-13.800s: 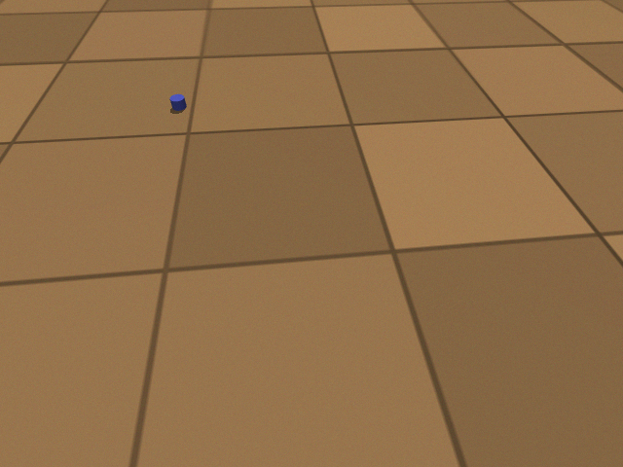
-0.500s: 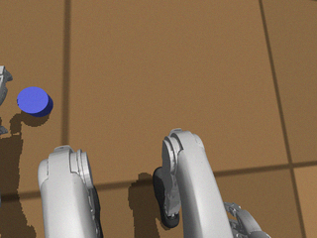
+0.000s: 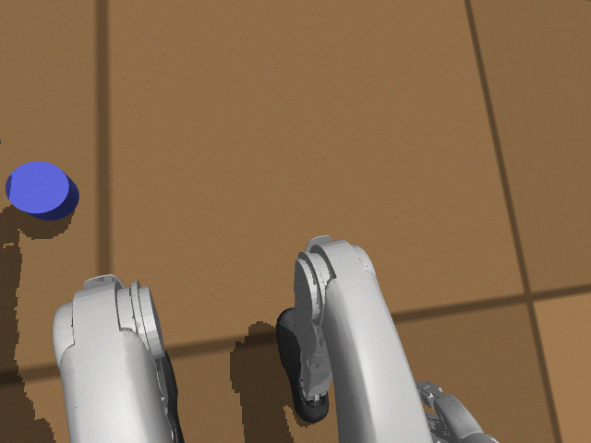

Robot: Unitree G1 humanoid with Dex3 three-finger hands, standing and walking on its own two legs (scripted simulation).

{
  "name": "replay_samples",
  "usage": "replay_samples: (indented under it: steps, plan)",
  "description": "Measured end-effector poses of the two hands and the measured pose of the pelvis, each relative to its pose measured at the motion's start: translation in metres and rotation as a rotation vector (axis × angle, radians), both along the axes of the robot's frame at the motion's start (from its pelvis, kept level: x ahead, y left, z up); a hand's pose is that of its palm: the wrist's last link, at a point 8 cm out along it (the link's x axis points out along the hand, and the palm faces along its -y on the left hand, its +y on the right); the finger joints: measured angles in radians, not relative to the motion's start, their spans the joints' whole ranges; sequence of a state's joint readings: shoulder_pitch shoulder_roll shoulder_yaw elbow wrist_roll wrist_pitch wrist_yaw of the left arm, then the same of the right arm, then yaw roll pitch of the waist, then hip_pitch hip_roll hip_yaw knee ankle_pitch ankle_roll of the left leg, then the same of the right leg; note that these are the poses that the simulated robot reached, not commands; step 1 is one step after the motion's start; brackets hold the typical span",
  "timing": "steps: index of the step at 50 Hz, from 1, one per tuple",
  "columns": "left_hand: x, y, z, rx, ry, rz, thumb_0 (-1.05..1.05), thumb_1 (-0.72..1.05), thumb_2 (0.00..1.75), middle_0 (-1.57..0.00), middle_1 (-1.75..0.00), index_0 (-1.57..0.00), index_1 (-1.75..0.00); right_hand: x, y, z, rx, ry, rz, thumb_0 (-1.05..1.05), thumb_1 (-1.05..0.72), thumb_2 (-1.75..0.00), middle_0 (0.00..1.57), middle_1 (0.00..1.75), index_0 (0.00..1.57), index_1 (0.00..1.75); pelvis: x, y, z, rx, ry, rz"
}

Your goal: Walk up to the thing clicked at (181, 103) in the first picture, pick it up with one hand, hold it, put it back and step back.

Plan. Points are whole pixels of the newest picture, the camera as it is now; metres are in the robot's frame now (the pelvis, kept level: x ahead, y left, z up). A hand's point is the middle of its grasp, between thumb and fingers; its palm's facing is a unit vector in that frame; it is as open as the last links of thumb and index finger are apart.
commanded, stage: rise first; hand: left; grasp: from above
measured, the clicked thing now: (45, 192) +0.47 +0.29 -0.29
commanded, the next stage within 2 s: approach in 0.94 s
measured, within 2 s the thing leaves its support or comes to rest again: neither
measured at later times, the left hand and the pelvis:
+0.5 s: hand out of the picture +0.44 +0.34 -0.17, palm faces -0.44 -0.08 -0.90, open 14.1 cm; pelvis +0.00 +0.00 +0.00, yaw +0 degrees
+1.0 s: hand out of the picture +0.43 +0.34 -0.16, palm faces -0.45 -0.07 -0.89, open 13.9 cm; pelvis +0.00 +0.00 +0.00, yaw +0 degrees
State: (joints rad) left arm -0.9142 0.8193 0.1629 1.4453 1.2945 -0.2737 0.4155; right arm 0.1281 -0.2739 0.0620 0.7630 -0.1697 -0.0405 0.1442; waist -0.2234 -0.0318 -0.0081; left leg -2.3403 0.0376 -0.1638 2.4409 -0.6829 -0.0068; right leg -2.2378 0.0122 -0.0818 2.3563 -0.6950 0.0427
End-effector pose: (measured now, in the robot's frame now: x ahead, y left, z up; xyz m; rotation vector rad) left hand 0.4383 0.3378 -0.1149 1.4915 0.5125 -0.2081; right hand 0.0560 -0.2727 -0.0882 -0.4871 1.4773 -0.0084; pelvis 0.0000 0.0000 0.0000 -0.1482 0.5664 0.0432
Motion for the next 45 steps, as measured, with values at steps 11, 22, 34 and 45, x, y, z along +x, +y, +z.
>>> replay_samples:
  steps: [11,22,34,45]
  plan:
    - [0.003,-0.001,-0.005,0.002,0.006,-0.001,0.00,-0.56,1.04,-0.10,-1.02,-0.08,-1.03,-0.004,0.001,0.001,0.001,-0.001,0.002,0.00,-0.91,-0.90,0.20,0.30,0.20,0.30,-0.001,0.000,-0.002,-0.005,-0.006,-0.001]
    - [0.002,-0.001,0.003,0.011,-0.004,-0.002,0.00,-0.55,1.04,-0.11,-1.01,-0.09,-1.03,-0.002,0.002,0.000,0.015,-0.010,-0.002,0.00,-0.91,-0.90,0.20,0.30,0.20,0.30,-0.001,0.000,0.000,-0.003,-0.001,-0.001]
    - [0.006,0.000,0.009,0.000,0.000,-0.002,0.00,-0.54,1.03,-0.13,-0.98,-0.11,-1.01,0.003,0.002,0.003,0.011,-0.031,0.008,0.00,-0.91,-0.90,0.20,0.30,0.20,0.30,-0.002,0.001,0.002,-0.007,-0.003,0.001]
    - [0.002,-0.002,0.009,0.007,0.003,-0.017,0.00,-0.51,1.01,-0.16,-0.96,-0.13,-0.99,-0.002,0.002,0.003,0.016,-0.017,-0.002,0.00,-0.91,-0.90,0.20,0.30,0.20,0.30,-0.003,0.000,0.003,-0.002,-0.004,0.005]
